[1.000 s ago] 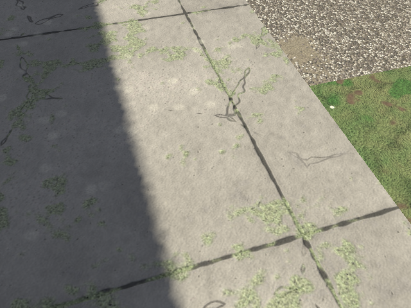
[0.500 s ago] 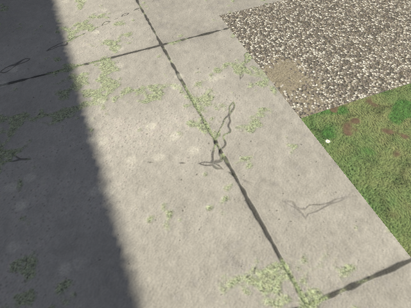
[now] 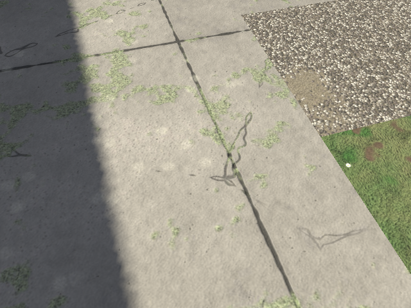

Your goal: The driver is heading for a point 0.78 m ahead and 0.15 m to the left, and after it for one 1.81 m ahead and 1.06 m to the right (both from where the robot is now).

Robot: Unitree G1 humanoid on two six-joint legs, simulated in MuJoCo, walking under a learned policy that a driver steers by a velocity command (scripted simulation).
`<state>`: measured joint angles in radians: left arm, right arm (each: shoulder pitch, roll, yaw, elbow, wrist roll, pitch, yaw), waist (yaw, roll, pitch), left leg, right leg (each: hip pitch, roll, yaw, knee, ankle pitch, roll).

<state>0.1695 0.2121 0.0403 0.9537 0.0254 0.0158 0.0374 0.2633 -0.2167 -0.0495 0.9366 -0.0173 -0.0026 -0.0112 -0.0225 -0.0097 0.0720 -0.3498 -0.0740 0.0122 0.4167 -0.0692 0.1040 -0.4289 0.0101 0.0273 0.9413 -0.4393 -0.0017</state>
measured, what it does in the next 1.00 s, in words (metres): walks ahead, turning left: right foot, then left foot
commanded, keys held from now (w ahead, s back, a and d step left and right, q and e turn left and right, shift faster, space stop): q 0.06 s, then w+q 0.48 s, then w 0.16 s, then w+e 0.30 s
